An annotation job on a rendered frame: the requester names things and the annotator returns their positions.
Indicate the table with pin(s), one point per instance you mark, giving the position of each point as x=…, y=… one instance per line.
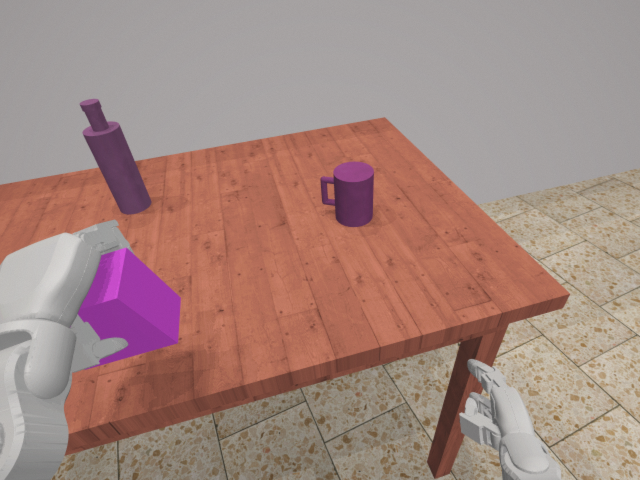
x=276, y=294

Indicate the sponge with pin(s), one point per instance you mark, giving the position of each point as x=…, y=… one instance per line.
x=127, y=300

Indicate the right robot forearm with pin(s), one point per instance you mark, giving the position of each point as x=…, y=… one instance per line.
x=525, y=457

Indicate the left robot hand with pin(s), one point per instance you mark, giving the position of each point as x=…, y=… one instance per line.
x=50, y=279

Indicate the left robot forearm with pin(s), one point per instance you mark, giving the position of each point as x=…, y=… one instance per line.
x=35, y=381

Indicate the right robot hand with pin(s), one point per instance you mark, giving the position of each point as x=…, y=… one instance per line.
x=503, y=414

